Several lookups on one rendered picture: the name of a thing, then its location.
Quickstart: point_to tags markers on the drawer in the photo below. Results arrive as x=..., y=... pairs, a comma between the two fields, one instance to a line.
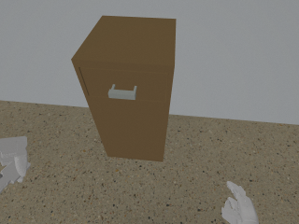
x=150, y=86

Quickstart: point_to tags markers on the cabinet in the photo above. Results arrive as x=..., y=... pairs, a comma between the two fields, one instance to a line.
x=130, y=129

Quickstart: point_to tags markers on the handle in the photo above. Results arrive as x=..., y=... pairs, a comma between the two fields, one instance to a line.
x=122, y=94

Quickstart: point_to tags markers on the right robot hand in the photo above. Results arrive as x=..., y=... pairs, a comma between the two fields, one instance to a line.
x=243, y=208

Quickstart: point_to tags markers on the left robot hand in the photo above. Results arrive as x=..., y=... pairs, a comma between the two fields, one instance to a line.
x=13, y=155

